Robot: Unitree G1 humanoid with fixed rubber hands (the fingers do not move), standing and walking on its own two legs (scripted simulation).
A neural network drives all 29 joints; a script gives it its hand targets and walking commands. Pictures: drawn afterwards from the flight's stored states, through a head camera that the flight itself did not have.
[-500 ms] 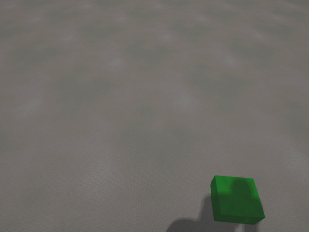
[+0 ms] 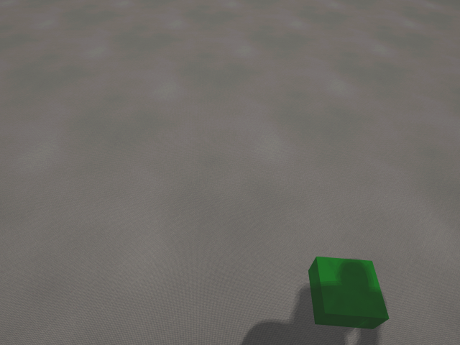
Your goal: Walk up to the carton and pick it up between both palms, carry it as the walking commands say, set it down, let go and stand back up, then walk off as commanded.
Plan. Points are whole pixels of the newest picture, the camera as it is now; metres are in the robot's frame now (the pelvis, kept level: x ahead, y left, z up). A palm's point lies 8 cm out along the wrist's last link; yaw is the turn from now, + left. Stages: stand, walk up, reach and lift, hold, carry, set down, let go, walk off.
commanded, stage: walk off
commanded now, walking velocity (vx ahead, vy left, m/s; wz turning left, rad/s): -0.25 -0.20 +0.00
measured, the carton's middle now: (344, 291) +0.47 -0.49 -0.70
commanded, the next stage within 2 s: none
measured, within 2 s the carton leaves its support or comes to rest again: neither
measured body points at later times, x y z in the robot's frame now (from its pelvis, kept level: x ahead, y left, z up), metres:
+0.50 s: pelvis -0.12 -0.14 -0.02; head -0.09 -0.16 +0.43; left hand -0.02 +0.11 -0.15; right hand -0.13 -0.42 -0.17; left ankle -0.02 +0.05 -0.73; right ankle -0.13 -0.27 -0.75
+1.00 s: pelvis -0.26 -0.28 -0.01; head -0.23 -0.25 +0.44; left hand -0.25 -0.03 -0.17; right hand -0.24 -0.54 -0.14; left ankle -0.29 -0.15 -0.74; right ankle -0.24 -0.40 -0.65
